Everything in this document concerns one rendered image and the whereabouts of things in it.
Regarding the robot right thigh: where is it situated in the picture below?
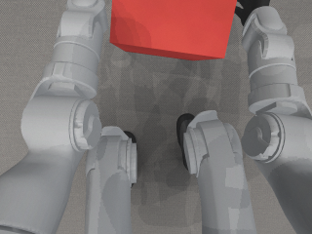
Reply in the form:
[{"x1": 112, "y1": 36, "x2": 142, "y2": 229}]
[{"x1": 183, "y1": 119, "x2": 257, "y2": 234}]

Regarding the robot left forearm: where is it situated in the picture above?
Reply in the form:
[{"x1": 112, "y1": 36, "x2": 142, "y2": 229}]
[{"x1": 20, "y1": 0, "x2": 108, "y2": 138}]

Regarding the robot left shin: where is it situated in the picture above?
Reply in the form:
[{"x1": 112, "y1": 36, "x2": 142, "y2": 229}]
[{"x1": 85, "y1": 126, "x2": 129, "y2": 177}]

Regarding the robot right forearm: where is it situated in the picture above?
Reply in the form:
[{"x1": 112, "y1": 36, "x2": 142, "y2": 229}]
[{"x1": 241, "y1": 6, "x2": 312, "y2": 120}]

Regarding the robot left upper arm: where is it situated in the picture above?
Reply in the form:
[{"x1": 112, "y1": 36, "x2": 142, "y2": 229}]
[{"x1": 0, "y1": 95, "x2": 102, "y2": 234}]

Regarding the robot right upper arm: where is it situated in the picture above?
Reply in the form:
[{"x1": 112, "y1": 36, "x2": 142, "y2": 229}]
[{"x1": 241, "y1": 111, "x2": 312, "y2": 234}]

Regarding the carton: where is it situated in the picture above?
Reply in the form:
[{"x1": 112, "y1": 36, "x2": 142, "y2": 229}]
[{"x1": 109, "y1": 0, "x2": 237, "y2": 61}]

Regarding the robot right hand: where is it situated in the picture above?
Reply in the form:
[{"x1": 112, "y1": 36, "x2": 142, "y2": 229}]
[{"x1": 234, "y1": 0, "x2": 270, "y2": 26}]

